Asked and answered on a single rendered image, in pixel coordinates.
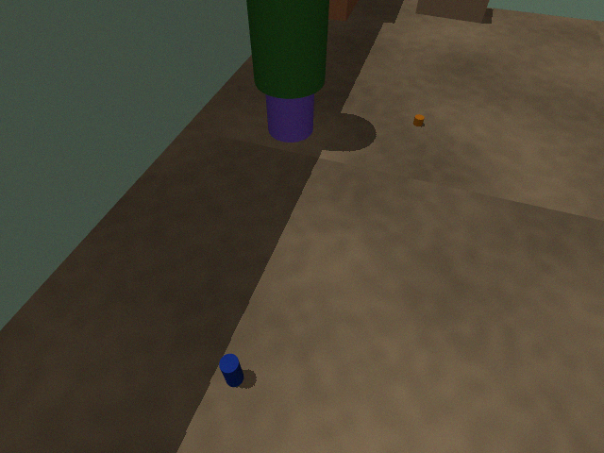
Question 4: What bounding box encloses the potted plant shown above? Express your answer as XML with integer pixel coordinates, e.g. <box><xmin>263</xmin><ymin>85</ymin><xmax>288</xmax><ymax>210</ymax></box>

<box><xmin>246</xmin><ymin>0</ymin><xmax>329</xmax><ymax>143</ymax></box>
